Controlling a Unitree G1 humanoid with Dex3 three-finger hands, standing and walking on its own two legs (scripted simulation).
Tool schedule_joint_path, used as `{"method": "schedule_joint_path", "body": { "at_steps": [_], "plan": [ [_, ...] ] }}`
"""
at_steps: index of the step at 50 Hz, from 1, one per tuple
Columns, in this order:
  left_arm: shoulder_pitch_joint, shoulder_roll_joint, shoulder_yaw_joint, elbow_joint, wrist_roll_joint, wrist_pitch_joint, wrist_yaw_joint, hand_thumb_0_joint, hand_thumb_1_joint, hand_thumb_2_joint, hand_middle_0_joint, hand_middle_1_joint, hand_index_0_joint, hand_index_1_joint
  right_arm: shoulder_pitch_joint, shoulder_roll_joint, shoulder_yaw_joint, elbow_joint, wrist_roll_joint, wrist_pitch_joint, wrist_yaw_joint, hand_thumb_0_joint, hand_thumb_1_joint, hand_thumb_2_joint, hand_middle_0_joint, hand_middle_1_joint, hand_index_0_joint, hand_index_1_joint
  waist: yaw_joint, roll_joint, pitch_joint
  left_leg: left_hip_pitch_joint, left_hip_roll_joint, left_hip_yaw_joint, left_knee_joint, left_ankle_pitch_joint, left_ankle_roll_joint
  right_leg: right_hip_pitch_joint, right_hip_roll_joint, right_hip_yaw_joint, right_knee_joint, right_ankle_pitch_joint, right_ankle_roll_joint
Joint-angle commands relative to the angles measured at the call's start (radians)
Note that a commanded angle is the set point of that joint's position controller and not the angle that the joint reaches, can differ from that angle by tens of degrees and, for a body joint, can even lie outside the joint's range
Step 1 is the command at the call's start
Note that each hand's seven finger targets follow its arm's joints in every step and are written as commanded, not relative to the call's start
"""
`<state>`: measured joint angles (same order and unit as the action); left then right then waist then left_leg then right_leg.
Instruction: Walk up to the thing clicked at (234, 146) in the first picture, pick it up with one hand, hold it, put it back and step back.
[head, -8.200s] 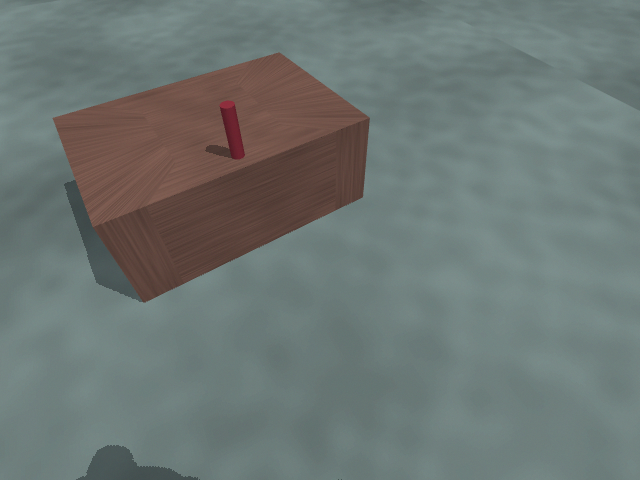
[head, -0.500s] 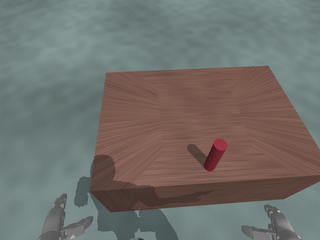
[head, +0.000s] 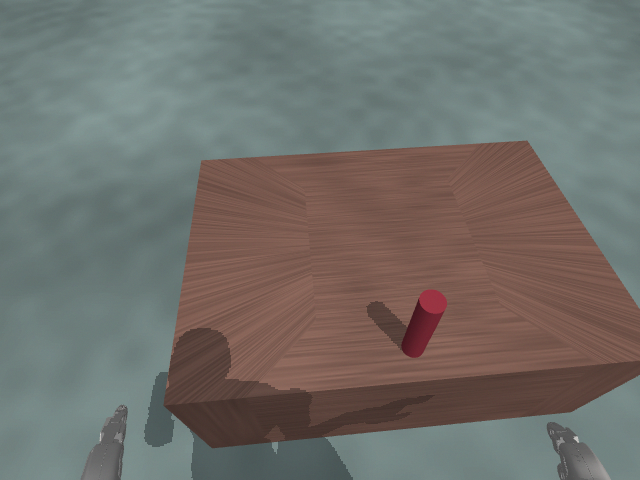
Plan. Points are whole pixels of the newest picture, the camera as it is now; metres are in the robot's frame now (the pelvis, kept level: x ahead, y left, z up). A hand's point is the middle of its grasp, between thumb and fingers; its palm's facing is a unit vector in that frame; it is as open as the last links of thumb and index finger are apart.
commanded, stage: go down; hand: right
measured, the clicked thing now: (421, 326) +0.43 -0.16 -0.22
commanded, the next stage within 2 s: none
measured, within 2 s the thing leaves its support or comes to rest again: neither
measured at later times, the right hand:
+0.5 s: hand out of the picture +0.15 -0.25 -0.09, palm faces +0.04 +0.94 -0.33, open 17.6 cm
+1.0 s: hand (578, 370) +0.27 -0.30 -0.03, palm faces +0.07 +0.98 -0.19, open 17.4 cm
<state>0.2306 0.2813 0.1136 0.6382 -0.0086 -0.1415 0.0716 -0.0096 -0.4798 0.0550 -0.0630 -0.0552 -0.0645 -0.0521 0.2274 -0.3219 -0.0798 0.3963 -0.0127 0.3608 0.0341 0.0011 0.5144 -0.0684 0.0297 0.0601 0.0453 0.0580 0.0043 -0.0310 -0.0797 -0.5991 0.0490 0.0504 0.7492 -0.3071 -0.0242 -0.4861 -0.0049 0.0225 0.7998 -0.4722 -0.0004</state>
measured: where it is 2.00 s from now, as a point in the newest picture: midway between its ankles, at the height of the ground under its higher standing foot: outside the picture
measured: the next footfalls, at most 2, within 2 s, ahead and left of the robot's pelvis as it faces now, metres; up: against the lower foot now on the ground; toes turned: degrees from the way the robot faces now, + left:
none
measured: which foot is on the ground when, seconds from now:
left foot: down 0.00-1.00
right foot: down 0.00-1.00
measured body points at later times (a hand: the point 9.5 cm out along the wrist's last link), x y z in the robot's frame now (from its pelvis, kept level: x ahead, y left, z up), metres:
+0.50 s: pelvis +0.00 +0.00 -0.01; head +0.04 +0.00 +0.43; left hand +0.16 +0.28 -0.08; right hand +0.15 -0.30 -0.07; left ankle +0.04 +0.14 -0.71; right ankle -0.05 -0.12 -0.71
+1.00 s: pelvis -0.02 +0.00 -0.01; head +0.02 -0.01 +0.44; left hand +0.12 +0.25 -0.06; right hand +0.27 -0.35 -0.01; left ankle +0.04 +0.14 -0.71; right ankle -0.05 -0.12 -0.71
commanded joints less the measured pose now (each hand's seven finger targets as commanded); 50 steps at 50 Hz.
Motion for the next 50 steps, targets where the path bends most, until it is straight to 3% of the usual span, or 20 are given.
{"method": "schedule_joint_path", "body": {
  "at_steps": [1,5,7,11,12,15,16,17,20,21,22,24,30,36,40,41,43,45,48,50],
  "plan": [
    [0.011,0.166,0.052,-0.146,-0.007,-0.034,0.02,0.0,-0.529,0.037,-0.056,-0.052,-0.057,-0.051,0.01,-0.198,-0.075,-0.174,0.003,0.026,0.002,0.0,0.601,-0.036,0.027,0.059,0.037,0.059,0.002,-0.013,-0.147,0.188,-0.034,0.03,-0.052,0.18,0.031,-0.039,0.011,-0.001,-0.108,0.379,0.014],
    [-0.001,0.183,0.062,-0.209,-0.014,-0.039,0.019,0.0,-0.529,0.036,-0.058,-0.052,-0.058,-0.05,0.009,-0.199,-0.071,-0.214,0.005,0.052,0.024,0.0,0.605,-0.039,0.025,0.061,0.038,0.061,0.007,-0.006,-0.115,0.139,-0.039,0.036,-0.034,0.11,0.032,-0.065,0.0,0.018,-0.108,0.336,0.017],
    [0.061,0.159,0.054,-0.191,-0.013,-0.037,0.014,0.0,-0.529,0.037,-0.057,-0.052,-0.059,-0.05,0.024,-0.212,-0.084,-0.252,0.006,0.057,0.029,0.0,0.611,-0.041,0.023,0.061,0.037,0.061,0.004,-0.023,-0.139,0.157,-0.036,0.038,-0.018,0.161,0.033,-0.056,0.003,0.016,-0.084,0.414,0.022],
    [0.052,0.169,0.062,-0.282,-0.018,-0.039,0.013,0.0,-0.535,0.043,-0.058,-0.051,-0.058,-0.051,0.039,-0.227,-0.109,-0.307,0.002,0.059,0.033,0.0,0.596,-0.047,0.025,0.062,0.038,0.062,0.007,-0.005,-0.202,0.167,-0.029,0.026,0.009,0.213,0.035,-0.046,0.008,0.011,-0.051,0.449,0.021],
    [0.049,0.18,0.077,-0.294,-0.018,-0.039,0.017,0.0,-0.534,0.043,-0.059,-0.053,-0.059,-0.052,0.032,-0.226,-0.111,-0.315,0.002,0.059,0.033,0.0,0.611,-0.05,0.021,0.063,0.036,0.063,0.013,0.005,-0.201,0.152,-0.031,0.024,0.011,0.199,0.032,-0.046,0.006,0.011,-0.046,0.431,0.019],
    [0.077,0.14,0.051,-0.31,-0.018,-0.04,0.024,0.0,-0.544,0.052,-0.058,-0.052,-0.055,-0.055,0.058,-0.237,-0.14,-0.341,-0.002,0.055,0.029,0.0,0.597,-0.049,0.025,0.062,0.038,0.062,-0.002,-0.005,-0.21,0.172,-0.018,0.016,0.008,0.197,0.033,-0.068,0.02,0.0,-0.036,0.359,0.012],
    [0.082,0.157,0.064,-0.333,-0.02,-0.04,0.03,0.0,-0.544,0.052,-0.057,-0.052,-0.054,-0.054,0.06,-0.241,-0.143,-0.353,0.002,0.054,0.028,0.0,0.582,-0.045,0.029,0.06,0.04,0.06,0.005,0.008,-0.233,0.177,-0.02,0.018,0.019,0.21,0.033,-0.067,0.016,0.007,-0.029,0.387,0.013],
    [0.067,0.153,0.053,-0.351,-0.018,-0.039,0.032,0.0,-0.539,0.049,-0.058,-0.053,-0.057,-0.054,0.089,-0.242,-0.147,-0.362,0.005,0.054,0.028,0.0,0.595,-0.049,0.024,0.062,0.037,0.062,-0.012,0.001,-0.229,0.179,-0.02,0.02,0.022,0.211,0.034,-0.075,0.017,0.009,-0.027,0.402,0.016],
    [0.081,0.149,0.05,-0.371,-0.018,-0.034,0.045,0.0,-0.546,0.055,-0.057,-0.052,-0.054,-0.055,0.102,-0.256,-0.164,-0.368,0.007,0.057,0.037,0.0,0.585,-0.047,0.028,0.059,0.041,0.06,-0.012,-0.001,-0.229,0.17,-0.018,0.017,0.026,0.209,0.034,-0.081,0.019,0.008,-0.017,0.399,0.015],
    [0.077,0.155,0.047,-0.404,-0.018,-0.035,0.051,0.0,-0.548,0.055,-0.057,-0.051,-0.052,-0.055,0.102,-0.249,-0.159,-0.366,0.012,0.057,0.041,0.0,0.563,-0.044,0.033,0.058,0.043,0.058,-0.004,0.014,-0.208,0.164,-0.019,0.018,0.019,0.19,0.031,-0.096,0.017,0.008,-0.019,0.373,0.013],
    [0.113,0.121,0.027,-0.353,-0.017,-0.029,0.05,0.0,-0.543,0.053,-0.057,-0.052,-0.054,-0.055,0.102,-0.248,-0.162,-0.381,0.012,0.058,0.046,0.0,0.569,-0.042,0.033,0.057,0.043,0.057,-0.013,-0.018,-0.195,0.154,-0.018,0.018,0.019,0.175,0.033,-0.108,0.02,0.007,-0.025,0.351,0.013],
    [0.118,0.126,0.034,-0.372,-0.02,-0.029,0.055,0.0,-0.539,0.049,-0.058,-0.054,-0.057,-0.055,0.095,-0.244,-0.158,-0.377,0.017,0.065,0.053,0.0,0.58,-0.045,0.028,0.059,0.04,0.059,-0.002,-0.008,-0.162,0.122,-0.022,0.022,0.014,0.126,0.029,-0.114,0.016,0.009,-0.031,0.301,0.009],
    [0.107,0.126,0.005,-0.487,-0.024,-0.044,0.076,0.0,-0.536,0.044,-0.06,-0.053,-0.06,-0.053,-0.086,-0.34,-0.232,-0.42,0.025,0.023,0.071,0.0,0.585,-0.046,0.031,0.06,0.043,0.06,0.036,0.013,-0.202,0.143,-0.013,0.005,-0.004,0.139,0.019,-0.088,0.019,0.009,-0.025,0.256,-0.001],
    [0.156,0.104,-0.039,-0.464,-0.027,-0.067,0.098,0.0,-0.535,0.046,-0.059,-0.053,-0.06,-0.051,-0.278,-0.424,-0.311,-0.27,0.06,-0.063,0.129,0.0,0.542,-0.041,0.043,0.054,0.05,0.054,0.041,-0.061,-0.16,0.132,-0.009,-0.002,-0.01,0.117,0.023,-0.08,0.016,0.021,-0.047,0.24,0.001],
    [0.132,0.117,-0.047,-0.445,-0.026,-0.095,0.09,0.0,-0.528,0.04,-0.059,-0.054,-0.061,-0.051,-0.433,-0.423,-0.3,-0.081,0.078,-0.091,0.203,0.0,0.514,-0.037,0.05,0.052,0.052,0.051,0.055,-0.073,-0.138,0.1,-0.013,0.002,-0.024,0.076,0.027,-0.095,0.013,0.021,-0.064,0.182,-0.002],
    [0.176,0.111,-0.05,-0.417,-0.026,-0.097,0.086,0.0,-0.535,0.045,-0.061,-0.055,-0.062,-0.053,-0.457,-0.433,-0.293,-0.047,0.074,-0.095,0.225,0.0,0.524,-0.046,0.044,0.054,0.049,0.054,0.067,-0.11,-0.142,0.106,-0.011,0.002,-0.023,0.097,0.03,-0.075,0.013,0.016,-0.068,0.203,0.001],
    [0.201,0.104,-0.073,-0.401,-0.028,-0.102,0.07,0.0,-0.526,0.039,-0.061,-0.055,-0.064,-0.05,-0.47,-0.467,-0.305,0.01,0.076,-0.104,0.261,0.0,0.54,-0.048,0.04,0.056,0.046,0.056,0.046,-0.118,-0.159,0.112,-0.022,0.02,-0.016,0.101,0.034,-0.063,0.005,0.028,-0.084,0.258,0.007],
    [0.147,0.105,-0.086,-0.421,-0.027,-0.111,0.061,0.0,-0.531,0.042,-0.059,-0.056,-0.062,-0.052,-0.534,-0.495,-0.32,0.058,0.08,-0.122,0.287,0.0,0.554,-0.044,0.04,0.055,0.045,0.055,0.033,-0.098,-0.176,0.122,-0.028,0.03,-0.016,0.103,0.035,-0.057,-0.003,0.034,-0.091,0.281,0.009],
    [0.084,0.142,-0.048,-0.421,-0.025,-0.12,0.058,0.0,-0.537,0.047,-0.058,-0.055,-0.059,-0.053,-0.594,-0.543,-0.357,0.128,0.089,-0.165,0.308,0.0,0.558,-0.042,0.041,0.054,0.045,0.054,0.017,-0.065,-0.205,0.158,-0.024,0.022,-0.021,0.143,0.037,-0.064,-0.001,0.03,-0.085,0.296,0.006],
    [0.031,0.207,0.004,-0.516,-0.025,-0.129,0.066,0.0,-0.541,0.051,-0.056,-0.053,-0.057,-0.052,-0.635,-0.574,-0.381,0.151,0.093,-0.204,0.31,0.0,0.562,-0.042,0.04,0.053,0.045,0.053,0.03,-0.017,-0.26,0.199,-0.026,0.017,-0.031,0.149,0.036,-0.041,-0.002,0.03,-0.094,0.281,0.0]
  ]
}}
